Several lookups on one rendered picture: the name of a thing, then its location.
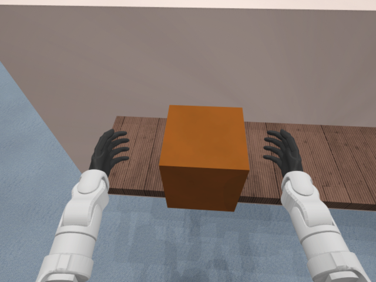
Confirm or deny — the robot left forearm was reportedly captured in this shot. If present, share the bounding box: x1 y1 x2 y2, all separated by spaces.
35 169 109 282

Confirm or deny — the robot right hand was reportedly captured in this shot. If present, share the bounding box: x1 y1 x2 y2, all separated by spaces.
263 129 304 178

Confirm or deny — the robot right forearm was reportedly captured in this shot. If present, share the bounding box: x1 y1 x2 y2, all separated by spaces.
281 171 371 282

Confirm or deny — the table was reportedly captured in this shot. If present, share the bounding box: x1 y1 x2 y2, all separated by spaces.
108 116 376 211

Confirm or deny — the robot left hand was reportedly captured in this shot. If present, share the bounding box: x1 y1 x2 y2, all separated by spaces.
89 129 129 177

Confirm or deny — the carton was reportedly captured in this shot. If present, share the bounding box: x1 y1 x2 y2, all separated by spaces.
159 105 250 212

